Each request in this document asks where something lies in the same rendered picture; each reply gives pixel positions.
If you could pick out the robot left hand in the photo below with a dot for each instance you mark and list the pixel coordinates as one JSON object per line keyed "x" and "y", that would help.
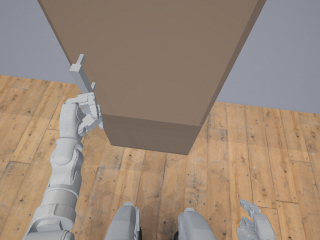
{"x": 71, "y": 116}

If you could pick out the handle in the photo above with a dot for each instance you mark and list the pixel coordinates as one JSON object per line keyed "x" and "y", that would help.
{"x": 80, "y": 77}

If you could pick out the robot left forearm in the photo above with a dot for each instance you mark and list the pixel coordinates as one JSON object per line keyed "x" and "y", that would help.
{"x": 57, "y": 209}

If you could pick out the robot right thigh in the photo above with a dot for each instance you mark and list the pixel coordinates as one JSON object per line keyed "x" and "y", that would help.
{"x": 193, "y": 226}

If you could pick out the robot right hand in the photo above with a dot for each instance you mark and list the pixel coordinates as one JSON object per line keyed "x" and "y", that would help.
{"x": 258, "y": 229}

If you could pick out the cupboard door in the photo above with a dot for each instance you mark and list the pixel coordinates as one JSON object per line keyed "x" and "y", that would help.
{"x": 159, "y": 60}

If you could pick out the left robot upper arm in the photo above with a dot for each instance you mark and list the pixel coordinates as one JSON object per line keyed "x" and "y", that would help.
{"x": 51, "y": 235}

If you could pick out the robot left thigh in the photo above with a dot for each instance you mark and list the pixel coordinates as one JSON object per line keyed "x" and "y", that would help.
{"x": 125, "y": 224}

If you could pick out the robot thigh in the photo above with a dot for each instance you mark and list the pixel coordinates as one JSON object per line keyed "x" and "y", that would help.
{"x": 193, "y": 226}
{"x": 125, "y": 224}

